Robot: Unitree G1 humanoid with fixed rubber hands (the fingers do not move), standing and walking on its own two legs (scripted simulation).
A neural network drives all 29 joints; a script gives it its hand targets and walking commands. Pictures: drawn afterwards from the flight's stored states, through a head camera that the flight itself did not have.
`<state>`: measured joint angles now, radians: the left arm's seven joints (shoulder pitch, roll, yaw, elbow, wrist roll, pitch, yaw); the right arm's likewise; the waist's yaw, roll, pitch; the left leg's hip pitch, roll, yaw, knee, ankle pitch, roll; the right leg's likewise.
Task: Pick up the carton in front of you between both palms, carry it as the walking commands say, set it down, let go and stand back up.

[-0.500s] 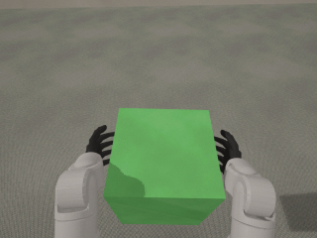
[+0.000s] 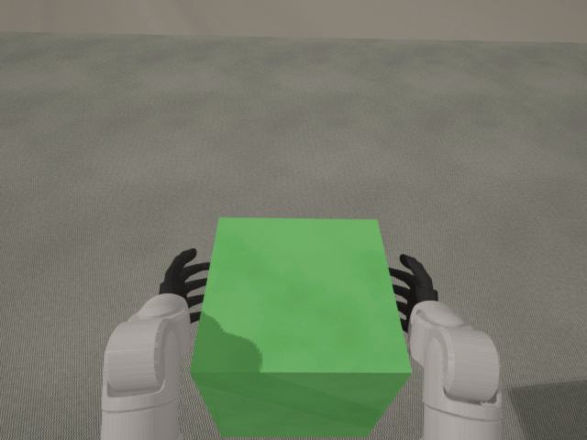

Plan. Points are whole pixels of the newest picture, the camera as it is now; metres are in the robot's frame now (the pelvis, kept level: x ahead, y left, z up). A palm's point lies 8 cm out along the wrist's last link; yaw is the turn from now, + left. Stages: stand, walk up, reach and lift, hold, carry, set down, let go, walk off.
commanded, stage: carry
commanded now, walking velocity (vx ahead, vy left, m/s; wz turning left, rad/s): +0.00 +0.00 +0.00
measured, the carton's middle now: (296, 332) +0.28 +0.00 +0.01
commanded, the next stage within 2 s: hold in 1.14 s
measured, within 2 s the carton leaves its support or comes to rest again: neither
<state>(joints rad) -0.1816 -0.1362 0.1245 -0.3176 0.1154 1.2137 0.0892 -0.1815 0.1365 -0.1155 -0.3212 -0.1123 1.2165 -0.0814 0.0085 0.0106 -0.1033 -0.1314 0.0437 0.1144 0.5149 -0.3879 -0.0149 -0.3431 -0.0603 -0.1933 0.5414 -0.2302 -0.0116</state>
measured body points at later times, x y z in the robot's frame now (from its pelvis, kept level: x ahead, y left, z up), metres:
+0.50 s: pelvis -0.04 +0.01 -0.01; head -0.05 +0.01 +0.44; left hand +0.24 +0.16 +0.04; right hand +0.25 -0.14 +0.04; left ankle -0.12 +0.10 -0.74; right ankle +0.00 -0.11 -0.74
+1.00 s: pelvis -0.07 +0.01 +0.00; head -0.08 +0.00 +0.45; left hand +0.24 +0.16 +0.03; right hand +0.24 -0.14 +0.03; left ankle -0.12 +0.10 -0.74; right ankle +0.00 -0.11 -0.74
